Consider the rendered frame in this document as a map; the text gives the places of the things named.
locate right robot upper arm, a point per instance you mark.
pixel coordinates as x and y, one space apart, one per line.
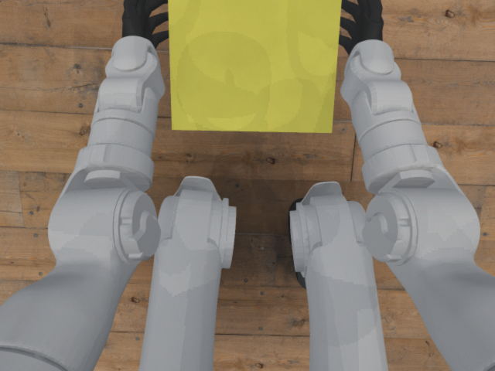
428 238

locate left robot forearm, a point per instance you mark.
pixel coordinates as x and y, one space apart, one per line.
119 148

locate left robot thigh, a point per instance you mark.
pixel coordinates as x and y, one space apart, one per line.
182 307

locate right robot forearm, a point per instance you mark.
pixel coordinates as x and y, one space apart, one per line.
388 129

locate left robot upper arm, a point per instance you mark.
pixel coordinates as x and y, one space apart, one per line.
62 321

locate left robot hand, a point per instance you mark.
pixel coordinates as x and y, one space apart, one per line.
136 20

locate right robot hand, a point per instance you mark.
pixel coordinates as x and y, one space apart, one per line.
367 24

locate carton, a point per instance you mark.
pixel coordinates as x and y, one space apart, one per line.
253 65

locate robot thigh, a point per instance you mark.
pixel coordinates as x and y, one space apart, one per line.
182 307
344 316

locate right robot thigh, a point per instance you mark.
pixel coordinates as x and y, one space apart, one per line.
344 316

